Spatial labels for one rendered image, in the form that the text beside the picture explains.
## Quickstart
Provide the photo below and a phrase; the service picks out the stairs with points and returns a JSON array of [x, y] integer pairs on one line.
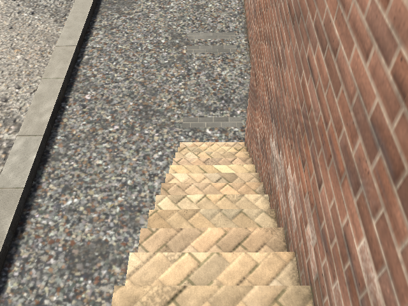
[[212, 239]]

